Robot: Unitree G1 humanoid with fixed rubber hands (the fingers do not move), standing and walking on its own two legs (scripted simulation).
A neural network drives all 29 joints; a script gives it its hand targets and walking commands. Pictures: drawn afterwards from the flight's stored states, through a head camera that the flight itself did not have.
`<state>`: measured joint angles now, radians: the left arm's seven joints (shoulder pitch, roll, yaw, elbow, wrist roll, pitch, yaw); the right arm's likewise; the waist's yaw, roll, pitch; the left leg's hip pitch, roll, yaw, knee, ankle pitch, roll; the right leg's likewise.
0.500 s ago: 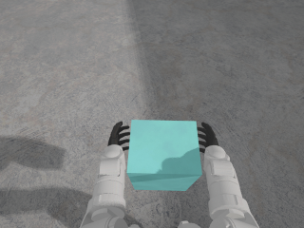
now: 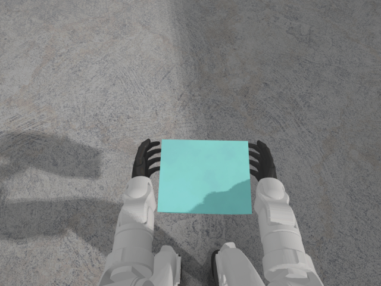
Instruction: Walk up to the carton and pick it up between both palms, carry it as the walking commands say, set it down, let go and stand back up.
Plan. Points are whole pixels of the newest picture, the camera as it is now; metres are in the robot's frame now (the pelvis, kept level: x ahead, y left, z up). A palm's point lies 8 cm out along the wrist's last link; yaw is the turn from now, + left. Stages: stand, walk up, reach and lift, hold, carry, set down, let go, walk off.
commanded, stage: set down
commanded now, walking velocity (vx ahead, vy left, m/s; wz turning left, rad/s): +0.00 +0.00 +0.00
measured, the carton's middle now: (202, 183) +0.36 -0.01 -0.15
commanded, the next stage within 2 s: none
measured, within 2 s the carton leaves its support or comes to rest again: neither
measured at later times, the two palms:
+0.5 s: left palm (148, 175) +0.38 +0.12 -0.14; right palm (254, 178) +0.36 -0.15 -0.15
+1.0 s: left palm (155, 177) +0.40 +0.12 -0.23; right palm (247, 177) +0.39 -0.15 -0.23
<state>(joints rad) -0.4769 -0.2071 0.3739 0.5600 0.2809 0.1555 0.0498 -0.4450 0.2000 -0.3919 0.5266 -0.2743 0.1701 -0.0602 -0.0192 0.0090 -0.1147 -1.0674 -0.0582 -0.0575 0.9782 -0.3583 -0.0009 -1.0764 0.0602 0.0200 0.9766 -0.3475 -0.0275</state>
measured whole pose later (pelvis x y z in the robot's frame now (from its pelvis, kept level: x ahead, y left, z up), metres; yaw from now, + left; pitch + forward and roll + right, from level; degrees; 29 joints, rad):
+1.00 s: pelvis -0.04 +0.02 -0.15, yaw +0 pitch +38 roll +0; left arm -0.83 -0.13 0.41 0.71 0.21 0.16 0.16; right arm -0.84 0.02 -0.41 0.76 -0.18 0.17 -0.07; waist -0.05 0.03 -0.13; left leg -1.76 -0.09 -0.01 1.62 -0.52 0.02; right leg -1.76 0.05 0.02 1.62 -0.51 0.01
